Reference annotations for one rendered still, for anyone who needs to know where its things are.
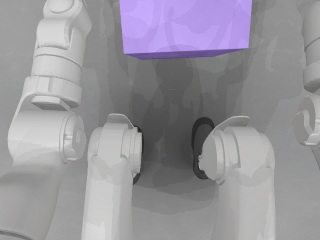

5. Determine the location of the robot right upper arm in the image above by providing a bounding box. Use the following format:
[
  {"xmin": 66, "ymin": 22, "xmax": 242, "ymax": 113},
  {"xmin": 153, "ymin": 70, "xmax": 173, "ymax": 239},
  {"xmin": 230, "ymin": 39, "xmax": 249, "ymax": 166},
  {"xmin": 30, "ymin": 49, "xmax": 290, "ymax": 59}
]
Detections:
[{"xmin": 293, "ymin": 91, "xmax": 320, "ymax": 170}]

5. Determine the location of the left robot shin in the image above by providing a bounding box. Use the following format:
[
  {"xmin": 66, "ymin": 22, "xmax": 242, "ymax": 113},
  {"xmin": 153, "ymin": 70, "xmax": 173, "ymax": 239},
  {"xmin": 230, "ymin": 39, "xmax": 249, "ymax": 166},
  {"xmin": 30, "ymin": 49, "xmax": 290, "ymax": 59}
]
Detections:
[{"xmin": 87, "ymin": 113, "xmax": 136, "ymax": 178}]

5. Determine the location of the robot left forearm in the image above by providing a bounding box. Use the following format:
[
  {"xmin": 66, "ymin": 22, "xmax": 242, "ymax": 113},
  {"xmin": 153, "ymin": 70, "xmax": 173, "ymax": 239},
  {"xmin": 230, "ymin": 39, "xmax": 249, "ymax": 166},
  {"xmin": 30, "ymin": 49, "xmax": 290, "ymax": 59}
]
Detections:
[{"xmin": 7, "ymin": 0, "xmax": 92, "ymax": 156}]

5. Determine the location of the carton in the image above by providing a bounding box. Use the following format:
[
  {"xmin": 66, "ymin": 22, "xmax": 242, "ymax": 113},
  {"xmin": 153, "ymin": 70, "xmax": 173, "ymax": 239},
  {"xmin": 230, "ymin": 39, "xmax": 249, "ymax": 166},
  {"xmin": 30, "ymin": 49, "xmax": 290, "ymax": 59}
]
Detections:
[{"xmin": 119, "ymin": 0, "xmax": 252, "ymax": 60}]

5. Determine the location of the robot left upper arm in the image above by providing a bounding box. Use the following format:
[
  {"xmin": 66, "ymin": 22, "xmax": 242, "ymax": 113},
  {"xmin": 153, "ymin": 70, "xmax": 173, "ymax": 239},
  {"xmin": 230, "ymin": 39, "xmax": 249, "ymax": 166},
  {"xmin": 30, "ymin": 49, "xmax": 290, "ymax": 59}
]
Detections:
[{"xmin": 0, "ymin": 109, "xmax": 87, "ymax": 240}]

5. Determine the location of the robot right forearm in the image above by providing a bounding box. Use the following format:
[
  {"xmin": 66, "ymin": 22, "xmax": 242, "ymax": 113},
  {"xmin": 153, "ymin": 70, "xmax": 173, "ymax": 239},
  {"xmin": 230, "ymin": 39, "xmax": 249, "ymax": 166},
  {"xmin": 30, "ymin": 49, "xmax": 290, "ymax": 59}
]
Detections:
[{"xmin": 295, "ymin": 0, "xmax": 320, "ymax": 93}]

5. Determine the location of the robot left thigh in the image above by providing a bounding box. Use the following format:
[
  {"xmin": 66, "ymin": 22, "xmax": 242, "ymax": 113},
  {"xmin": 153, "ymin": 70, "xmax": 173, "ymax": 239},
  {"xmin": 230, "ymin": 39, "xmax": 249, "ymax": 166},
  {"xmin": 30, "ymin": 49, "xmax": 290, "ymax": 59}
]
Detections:
[{"xmin": 81, "ymin": 122, "xmax": 142, "ymax": 240}]

